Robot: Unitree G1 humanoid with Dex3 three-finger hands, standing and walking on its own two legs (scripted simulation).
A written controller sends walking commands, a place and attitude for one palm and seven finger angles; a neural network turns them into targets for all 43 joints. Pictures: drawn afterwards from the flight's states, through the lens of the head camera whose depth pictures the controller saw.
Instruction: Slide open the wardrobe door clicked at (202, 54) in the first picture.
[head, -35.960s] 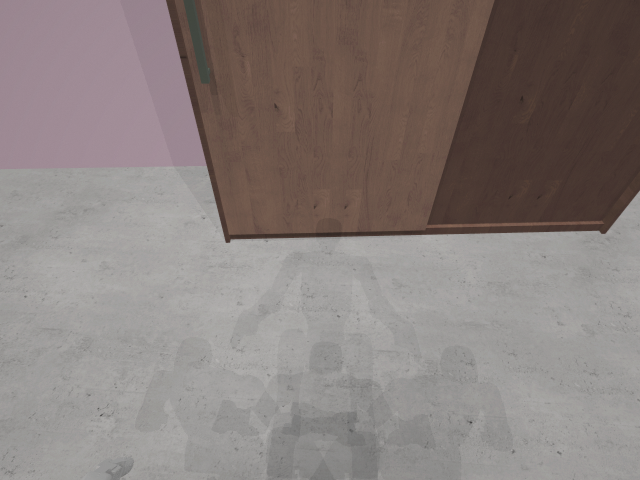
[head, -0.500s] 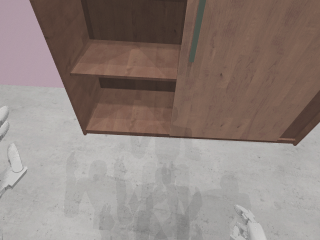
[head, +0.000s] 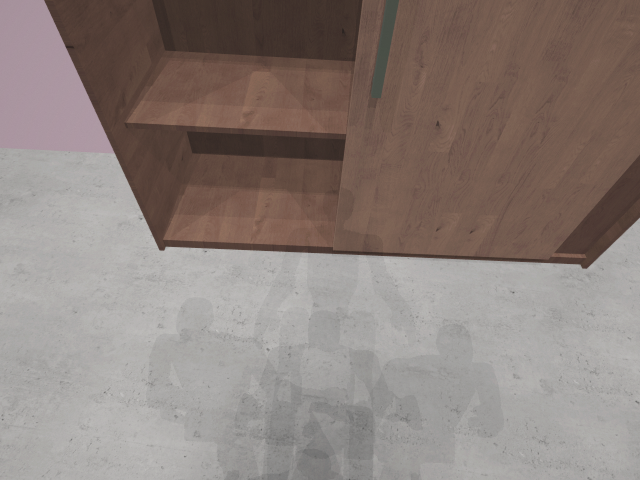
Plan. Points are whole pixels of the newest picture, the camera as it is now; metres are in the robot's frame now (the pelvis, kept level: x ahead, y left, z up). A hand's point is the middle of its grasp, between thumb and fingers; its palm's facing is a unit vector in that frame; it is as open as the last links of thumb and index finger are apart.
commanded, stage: let the arm hang, fingers relaxed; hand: left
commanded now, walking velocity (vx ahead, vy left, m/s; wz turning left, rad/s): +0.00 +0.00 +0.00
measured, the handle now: (387, 18) +0.94 -0.10 +0.14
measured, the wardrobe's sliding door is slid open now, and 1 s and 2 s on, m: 0.66 0.66 0.66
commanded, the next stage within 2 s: look to check the result in 0.78 s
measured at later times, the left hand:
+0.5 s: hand out of the picture +0.08 +0.25 -0.14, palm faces -0.02 -0.93 -0.36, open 7.3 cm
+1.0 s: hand out of the picture +0.11 +0.23 -0.14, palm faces -0.04 -0.95 -0.30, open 7.3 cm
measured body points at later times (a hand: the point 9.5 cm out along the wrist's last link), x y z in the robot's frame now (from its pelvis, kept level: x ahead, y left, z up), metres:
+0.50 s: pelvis +0.02 +0.00 +0.01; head +0.02 -0.01 +0.46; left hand +0.08 +0.30 -0.11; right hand +0.08 -0.27 -0.14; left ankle +0.04 +0.10 -0.73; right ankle +0.02 -0.13 -0.73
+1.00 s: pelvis +0.04 +0.00 +0.02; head +0.06 +0.00 +0.47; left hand +0.12 +0.28 -0.12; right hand +0.11 -0.30 -0.12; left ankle +0.04 +0.10 -0.73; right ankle +0.02 -0.13 -0.73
